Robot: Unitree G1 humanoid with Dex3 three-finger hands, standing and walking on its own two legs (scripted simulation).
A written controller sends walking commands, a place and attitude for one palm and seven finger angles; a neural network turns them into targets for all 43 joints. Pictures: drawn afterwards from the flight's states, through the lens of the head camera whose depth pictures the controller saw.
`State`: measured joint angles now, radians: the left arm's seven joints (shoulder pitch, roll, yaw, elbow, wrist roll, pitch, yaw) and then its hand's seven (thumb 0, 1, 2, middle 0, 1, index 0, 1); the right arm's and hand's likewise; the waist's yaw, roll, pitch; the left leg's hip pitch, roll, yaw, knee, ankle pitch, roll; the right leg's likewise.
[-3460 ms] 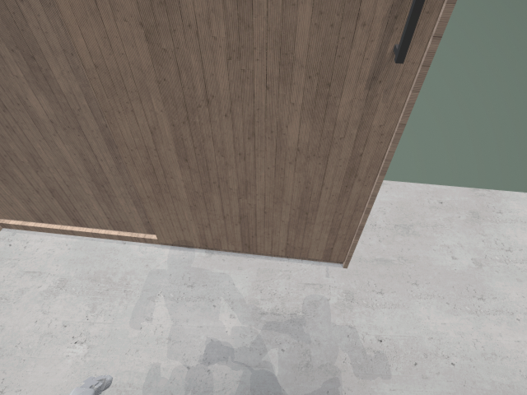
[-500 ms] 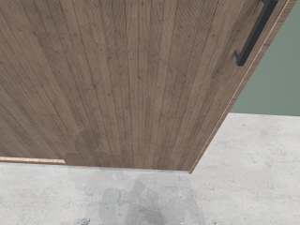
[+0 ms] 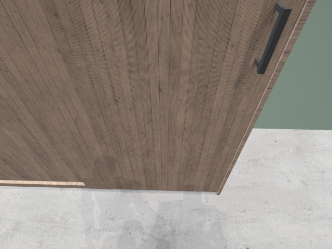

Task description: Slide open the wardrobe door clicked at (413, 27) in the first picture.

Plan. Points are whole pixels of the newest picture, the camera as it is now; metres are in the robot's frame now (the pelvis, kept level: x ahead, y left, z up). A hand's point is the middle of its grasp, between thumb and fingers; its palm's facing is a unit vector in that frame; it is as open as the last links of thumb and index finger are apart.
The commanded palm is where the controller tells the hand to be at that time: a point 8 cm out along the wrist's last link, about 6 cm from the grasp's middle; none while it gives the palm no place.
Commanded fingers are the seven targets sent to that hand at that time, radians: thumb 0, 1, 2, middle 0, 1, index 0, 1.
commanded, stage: come to a stop and stand still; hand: right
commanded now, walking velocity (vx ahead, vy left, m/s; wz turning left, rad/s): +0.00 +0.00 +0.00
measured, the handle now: (269, 40) +0.55 -0.23 +0.25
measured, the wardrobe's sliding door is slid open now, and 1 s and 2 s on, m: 0.00 0.00 0.00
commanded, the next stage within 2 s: look again from close up in 0.64 s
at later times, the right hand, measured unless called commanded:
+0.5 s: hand out of the picture +0.02 -0.20 -0.17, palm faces +0.03 +0.97 -0.22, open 7.4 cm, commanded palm none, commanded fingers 0.00 -0.90 -0.90 0.20 0.30 0.20 0.30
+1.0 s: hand out of the picture +0.04 -0.19 -0.17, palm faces +0.02 +0.98 -0.22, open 7.3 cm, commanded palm none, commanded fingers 0.00 -0.90 -0.90 0.20 0.30 0.20 0.30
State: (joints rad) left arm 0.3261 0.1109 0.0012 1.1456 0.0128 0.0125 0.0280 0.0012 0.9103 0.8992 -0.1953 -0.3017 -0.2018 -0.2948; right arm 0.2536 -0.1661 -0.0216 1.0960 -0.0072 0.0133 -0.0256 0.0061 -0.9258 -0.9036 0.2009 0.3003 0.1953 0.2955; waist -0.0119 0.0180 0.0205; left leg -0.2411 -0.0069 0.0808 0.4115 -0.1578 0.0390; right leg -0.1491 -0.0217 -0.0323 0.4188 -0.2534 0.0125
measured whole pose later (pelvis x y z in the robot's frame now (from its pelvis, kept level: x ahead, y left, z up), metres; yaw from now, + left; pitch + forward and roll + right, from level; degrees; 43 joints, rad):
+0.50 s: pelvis +0.01 -0.02 +0.00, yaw +1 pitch -1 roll -1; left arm 0.35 0.15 -0.02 1.06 0.01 -0.03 0.02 0.01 0.92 0.90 -0.20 -0.30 -0.20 -0.29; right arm 0.31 -0.13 0.01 1.10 -0.01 -0.02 -0.03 0.01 -0.91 -0.90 0.20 0.30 0.19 0.30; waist 0.00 -0.04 -0.01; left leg -0.27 0.04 0.05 0.50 -0.22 0.01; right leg -0.14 0.02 -0.06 0.45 -0.29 -0.03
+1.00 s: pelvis +0.03 -0.01 +0.00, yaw +1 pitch -1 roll -1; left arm 0.28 0.17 -0.02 1.12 0.01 -0.03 0.03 0.00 0.91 0.90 -0.20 -0.30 -0.20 -0.29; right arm 0.25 -0.16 0.00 1.11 0.00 -0.02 -0.03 0.01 -0.92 -0.90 0.20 0.30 0.20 0.30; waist 0.00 -0.02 0.05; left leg -0.22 0.01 0.06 0.47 -0.23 0.03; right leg -0.09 0.00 -0.05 0.40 -0.29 0.00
